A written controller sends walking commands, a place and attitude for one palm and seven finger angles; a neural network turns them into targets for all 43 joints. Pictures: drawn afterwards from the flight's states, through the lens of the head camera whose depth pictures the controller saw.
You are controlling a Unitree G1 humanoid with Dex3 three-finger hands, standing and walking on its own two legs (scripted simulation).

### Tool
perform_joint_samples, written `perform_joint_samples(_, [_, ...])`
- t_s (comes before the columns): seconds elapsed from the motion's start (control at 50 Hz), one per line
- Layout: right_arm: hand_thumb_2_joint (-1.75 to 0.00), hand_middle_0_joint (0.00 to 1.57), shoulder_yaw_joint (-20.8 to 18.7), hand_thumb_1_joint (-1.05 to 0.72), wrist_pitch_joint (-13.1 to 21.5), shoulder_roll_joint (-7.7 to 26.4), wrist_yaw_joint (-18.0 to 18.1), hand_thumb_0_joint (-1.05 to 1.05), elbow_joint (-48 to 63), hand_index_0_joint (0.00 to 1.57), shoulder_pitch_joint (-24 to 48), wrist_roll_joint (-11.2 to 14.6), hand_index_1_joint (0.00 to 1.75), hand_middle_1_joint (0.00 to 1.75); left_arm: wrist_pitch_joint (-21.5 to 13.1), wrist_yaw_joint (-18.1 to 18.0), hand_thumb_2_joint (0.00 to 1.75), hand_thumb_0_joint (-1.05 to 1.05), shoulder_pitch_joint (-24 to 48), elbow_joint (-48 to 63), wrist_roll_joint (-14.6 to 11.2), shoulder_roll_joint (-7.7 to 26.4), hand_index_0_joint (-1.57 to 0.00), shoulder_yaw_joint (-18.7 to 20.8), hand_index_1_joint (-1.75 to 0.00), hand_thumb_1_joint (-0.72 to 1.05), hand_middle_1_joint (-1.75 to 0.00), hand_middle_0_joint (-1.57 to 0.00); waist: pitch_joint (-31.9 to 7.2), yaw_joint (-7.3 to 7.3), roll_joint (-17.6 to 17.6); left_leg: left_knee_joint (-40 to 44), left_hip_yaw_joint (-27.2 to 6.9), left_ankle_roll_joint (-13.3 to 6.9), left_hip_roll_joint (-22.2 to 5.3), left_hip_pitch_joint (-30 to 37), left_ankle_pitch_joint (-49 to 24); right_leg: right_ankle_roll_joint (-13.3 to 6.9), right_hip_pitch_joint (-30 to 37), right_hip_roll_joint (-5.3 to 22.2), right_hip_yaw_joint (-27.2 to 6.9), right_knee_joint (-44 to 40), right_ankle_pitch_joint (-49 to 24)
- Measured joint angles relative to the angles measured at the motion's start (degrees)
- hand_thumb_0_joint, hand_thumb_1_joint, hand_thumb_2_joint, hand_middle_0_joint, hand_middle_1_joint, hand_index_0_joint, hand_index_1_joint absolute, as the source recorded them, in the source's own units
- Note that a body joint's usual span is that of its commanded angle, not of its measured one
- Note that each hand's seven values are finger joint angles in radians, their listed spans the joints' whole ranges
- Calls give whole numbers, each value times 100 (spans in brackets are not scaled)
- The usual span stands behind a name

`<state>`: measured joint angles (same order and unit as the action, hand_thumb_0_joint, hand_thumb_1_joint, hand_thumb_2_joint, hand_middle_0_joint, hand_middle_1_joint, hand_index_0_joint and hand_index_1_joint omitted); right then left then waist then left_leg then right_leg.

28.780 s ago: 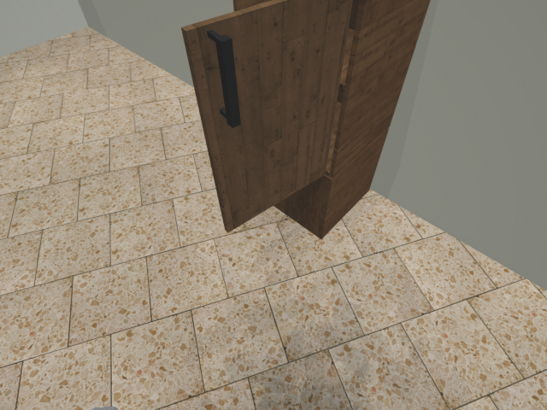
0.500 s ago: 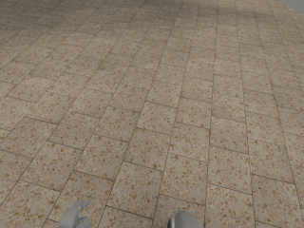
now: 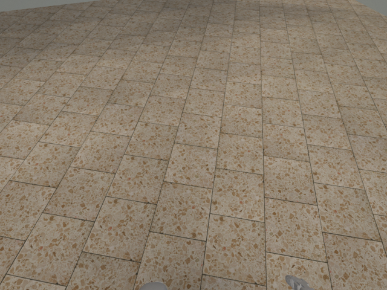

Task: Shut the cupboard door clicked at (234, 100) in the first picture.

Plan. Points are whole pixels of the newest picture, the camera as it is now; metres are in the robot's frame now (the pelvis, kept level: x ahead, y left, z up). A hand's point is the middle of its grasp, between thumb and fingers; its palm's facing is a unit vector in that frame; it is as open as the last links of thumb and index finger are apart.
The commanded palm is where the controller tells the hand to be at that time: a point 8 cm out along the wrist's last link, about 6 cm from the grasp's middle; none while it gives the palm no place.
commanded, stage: turn to face it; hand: left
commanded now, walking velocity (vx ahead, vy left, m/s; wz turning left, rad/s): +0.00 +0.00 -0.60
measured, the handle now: out of the picture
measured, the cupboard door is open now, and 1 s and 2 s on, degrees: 49 49 49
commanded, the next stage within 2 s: none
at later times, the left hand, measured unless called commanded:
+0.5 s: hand (136, 256) +0.21 +0.16 -0.16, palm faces -0.33 -0.90 -0.28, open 7.4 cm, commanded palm none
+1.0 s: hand (147, 241) +0.25 +0.15 -0.17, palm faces -0.56 -0.81 -0.18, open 7.4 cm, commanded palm none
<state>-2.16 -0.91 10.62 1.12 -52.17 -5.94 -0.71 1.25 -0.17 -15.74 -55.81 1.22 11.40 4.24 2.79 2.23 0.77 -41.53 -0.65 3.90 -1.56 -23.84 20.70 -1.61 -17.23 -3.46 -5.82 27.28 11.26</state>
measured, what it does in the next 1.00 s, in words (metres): steps on the spot, turning right: left foot, then right foot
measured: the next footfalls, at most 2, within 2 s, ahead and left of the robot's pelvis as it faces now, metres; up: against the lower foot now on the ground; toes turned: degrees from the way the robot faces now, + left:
left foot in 0.06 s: +0.07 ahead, +0.14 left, +0.00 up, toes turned -1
right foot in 0.46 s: +0.02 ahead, -0.13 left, +0.00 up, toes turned -24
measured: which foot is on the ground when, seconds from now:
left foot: up 0.00-0.04, down 0.06-0.46, up 0.48-0.82, down 0.84-1.00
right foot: down 0.00-0.06, up 0.08-0.44, down 0.46-0.84, up 0.86-1.00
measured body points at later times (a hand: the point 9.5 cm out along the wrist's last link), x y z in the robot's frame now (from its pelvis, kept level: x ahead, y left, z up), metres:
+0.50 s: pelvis +0.02 +0.00 -0.02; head +0.06 -0.03 +0.43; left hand +0.23 +0.21 -0.14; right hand -0.03 -0.27 -0.16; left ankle +0.02 +0.14 -0.72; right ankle -0.01 -0.11 -0.74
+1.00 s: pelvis +0.06 +0.03 +0.00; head +0.11 +0.03 +0.45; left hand +0.28 +0.19 -0.16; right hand -0.03 -0.22 -0.12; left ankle +0.12 +0.11 -0.74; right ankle -0.05 -0.07 -0.66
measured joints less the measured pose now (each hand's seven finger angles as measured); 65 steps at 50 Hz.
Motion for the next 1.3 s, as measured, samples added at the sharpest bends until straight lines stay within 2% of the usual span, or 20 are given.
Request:
perform_joint_samples(0.04, [-90,20,24,-91,60,21,10,0,79,20,-1,15,30,30,54,5,90,0,-50,59,-27,23,-20,17,-29,92,-30,-20,-97,19,11,812,60,-30,33,456,-346,97,-98,-68,-118,246,156])
perform_joint_samples(0.06, [-90,20,32,-91,107,42,17,0,127,20,-23,-3,30,30,87,11,90,0,-59,96,-54,37,-20,21,-29,91,-30,-20,-147,-5,-21,1065,59,-149,-4,561,-687,121,-203,-119,-115,465,325])
perform_joint_samples(0.12, [-90,20,113,-91,113,-55,31,0,186,20,-54,-94,30,30,185,45,90,0,100,168,-58,208,-20,80,-29,91,-30,-20,-26,34,215,907,344,-425,-11,676,-525,232,-681,6,111,1951,1480])
perform_joint_samples(0.18, [-90,21,178,-91,73,-90,43,0,229,20,-200,-131,30,30,239,123,90,0,202,268,-21,335,-20,138,-29,91,-30,-20,-12,19,238,1127,543,-450,-175,901,-469,371,-1050,140,463,3150,1584])
perform_joint_samples(0.22, [-90,21,178,-91,50,-69,53,0,228,20,-289,-138,30,30,272,165,90,0,270,342,-22,382,-20,153,-29,91,-30,-20,4,-7,184,1274,658,-436,-289,1018,-511,441,-1116,262,604,3394,1482])
perform_joint_samples(0.34, [-90,21,77,-90,45,77,32,0,156,21,-512,-134,30,30,306,221,90,0,466,476,-19,427,-20,125,-29,91,-30,-20,109,-161,-15,1307,1107,-350,-600,1211,-405,465,-745,533,836,2405,1300])
perform_joint_samples(0.4, [-90,21,6,-90,17,194,6,0,101,21,-641,-135,30,30,286,231,90,0,582,508,-17,408,-20,88,-29,91,-30,-20,157,-269,-123,1077,1348,-258,-750,1221,-221,384,-434,531,954,1745,1222])
perform_joint_samples(0.46, [-90,21,-69,-90,-30,338,-28,0,43,20,-847,-91,30,30,174,249,90,0,650,602,-6,413,-20,26,-29,91,-30,-20,129,-343,-192,510,1517,-118,-890,1066,104,193,105,497,1052,625,487])
perform_joint_samples(0.52, [-90,20,-129,-91,-224,550,6,0,-97,20,-803,-36,30,30,9,152,90,0,746,608,-17,255,-20,-59,-29,91,-30,-20,213,-362,-433,-1189,800,-18,-708,378,985,38,2,344,959,804,743])
perform_joint_samples(0.56, [-90,20,-136,-91,-292,577,26,1,-136,20,-747,-27,30,30,1,79,90,0,720,635,-31,180,-20,-89,-29,91,-30,-20,240,-363,-428,-2040,535,29,-502,-40,925,35,57,317,843,649,643])
perform_joint_samples(0.6, [-90,20,-114,-91,-293,539,-2,1,-114,20,-688,-30,30,30,27,31,90,0,675,632,-39,159,-20,-110,-29,91,-30,-20,240,-359,-335,-2331,434,90,-405,-323,652,35,131,300,703,419,482])
perform_joint_samples(0.7, [-90,20,-69,-91,-233,379,-70,1,56,20,-572,-34,30,30,87,45,90,0,578,558,-11,141,-20,-156,-29,91,-30,-20,180,-353,-119,-1560,283,152,-301,-416,285,47,204,243,392,116,289])
perform_joint_samples(0.82, [-90,20,-2,-91,-110,227,-52,1,181,20,-460,9,30,30,154,82,90,0,498,510,-9,156,-20,-128,-30,91,-30,-20,111,-257,67,204,266,90,-90,242,-39,211,40,137,3,347,384])
perform_joint_samples(0.86, [-90,20,31,-91,-4,194,-33,0,218,20,-485,-14,30,30,215,84,90,0,482,497,-58,193,-20,-94,-30,91,-30,-20,56,-261,106,759,315,-177,-85,447,-490,249,-167,68,-83,728,685])
perform_joint_samples(0.92, [-90,20,138,-91,43,76,-12,0,256,20,-517,-102,30,30,297,112,90,0,513,456,-51,316,-20,-13,-29,91,-30,-20,116,-207,236,707,584,-479,-188,552,-390,280,-680,73,160,2288,1658])
perform_joint_samples(0.96, [-90,21,183,-91,51,27,13,0,274,20,-594,-125,30,30,323,164,90,0,520,439,-24,371,-20,36,-29,91,-30,-20,111,-206,219,902,700,-496,-292,697,-420,348,-919,139,402,3117,1697])
perform_joint_samples(1.02, [-90,21,195,-90,51,5,44,0,260,20,-678,-140,30,30,351,218,90,0,560,455,-27,408,-20,82,-29,91,-30,-20,137,-201,132,1203,858,-479,-430,886,-555,445,-1016,296,622,3531,1542])
perform_joint_samples(1.2, [-90,21,43,-90,13,145,-12,0,89,21,-825,-134,30,30,346,255,90,0,721,490,-28,336,-20,53,-29,91,-30,-20,190,-329,-160,1070,1462,-312,-819,1038,-410,406,-359,534,946,1850,1388])
perform_joint_samples(1.26, [-90,21,-34,-90,-42,260,-51,0,43,21,-933,-94,30,30,241,260,90,0,722,570,-20,314,-20,-6,-29,91,-30,-20,130,-354,-222,558,1646,-167,-956,910,-129,254,173,510,1040,637,559])
perform_joint_samples(1.3, [-90,21,-92,-90,-163,395,-48,0,-42,20,-886,-60,30,30,124,197,90,0,761,550,-5,214,-20,-44,-29,91,-30,-20,158,-348,-387,-318,1266,-68,-926,557,620,103,106,403,996,734,577])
